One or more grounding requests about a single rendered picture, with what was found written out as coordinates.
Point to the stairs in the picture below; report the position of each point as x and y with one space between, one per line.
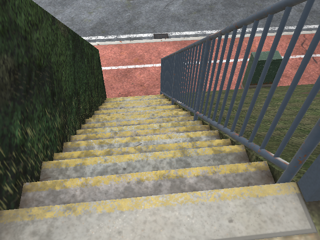
139 146

